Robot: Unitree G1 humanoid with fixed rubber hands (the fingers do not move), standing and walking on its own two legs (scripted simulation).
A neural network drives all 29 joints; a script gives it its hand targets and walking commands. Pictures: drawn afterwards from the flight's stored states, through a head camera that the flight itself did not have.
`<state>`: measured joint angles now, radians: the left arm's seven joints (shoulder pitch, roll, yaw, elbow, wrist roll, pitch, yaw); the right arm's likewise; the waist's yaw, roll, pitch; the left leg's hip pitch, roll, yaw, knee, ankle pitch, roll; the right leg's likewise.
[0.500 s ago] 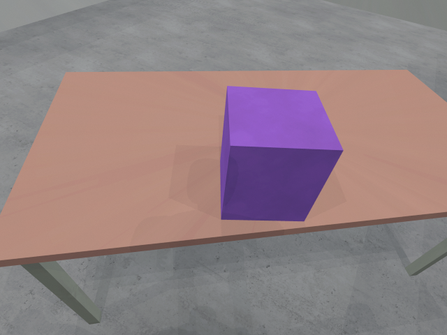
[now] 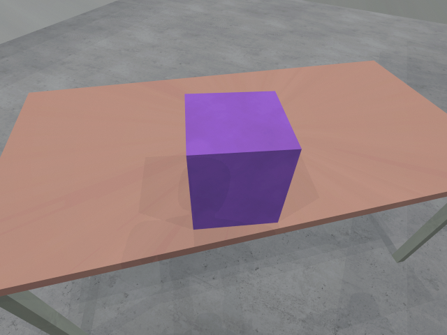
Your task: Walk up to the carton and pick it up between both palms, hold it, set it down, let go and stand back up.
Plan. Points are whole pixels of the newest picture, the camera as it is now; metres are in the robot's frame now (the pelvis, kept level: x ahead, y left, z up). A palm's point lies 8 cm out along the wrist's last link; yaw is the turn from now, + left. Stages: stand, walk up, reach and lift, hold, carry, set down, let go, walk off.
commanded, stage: walk up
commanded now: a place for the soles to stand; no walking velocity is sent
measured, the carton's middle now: (233, 161) +0.49 -0.01 +0.02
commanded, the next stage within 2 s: none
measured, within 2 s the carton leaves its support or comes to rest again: neither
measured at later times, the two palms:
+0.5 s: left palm out of the picture +0.07 +0.21 -0.12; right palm out of the picture +0.07 -0.22 -0.12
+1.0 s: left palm out of the picture +0.13 +0.11 -0.12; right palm out of the picture +0.03 -0.33 -0.15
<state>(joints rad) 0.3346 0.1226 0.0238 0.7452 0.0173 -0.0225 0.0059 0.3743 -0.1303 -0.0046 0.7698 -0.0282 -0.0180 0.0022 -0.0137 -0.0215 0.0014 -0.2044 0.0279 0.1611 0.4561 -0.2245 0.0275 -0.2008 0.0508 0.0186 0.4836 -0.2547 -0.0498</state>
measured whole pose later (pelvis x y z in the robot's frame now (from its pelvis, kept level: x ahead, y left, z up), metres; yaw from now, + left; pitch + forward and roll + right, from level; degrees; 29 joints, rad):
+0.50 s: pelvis +0.01 -0.01 +0.00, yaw -1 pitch -2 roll +1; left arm 0.35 0.14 0.02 0.78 0.02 -0.02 0.02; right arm 0.33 -0.14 -0.01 0.80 -0.02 -0.01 -0.01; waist 0.00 -0.01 0.01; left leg -0.17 0.04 0.17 0.43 -0.23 0.01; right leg -0.18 0.06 0.04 0.47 -0.26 -0.06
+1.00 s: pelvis +0.03 -0.09 -0.01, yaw -4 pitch -2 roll +2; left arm 0.34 0.13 0.01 0.69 0.03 -0.02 0.01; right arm 0.40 -0.19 -0.03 0.82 -0.03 0.03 0.01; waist -0.01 -0.01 0.04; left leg -0.25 0.10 0.07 0.74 -0.52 -0.04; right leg -0.37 -0.05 -0.05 0.65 -0.23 -0.03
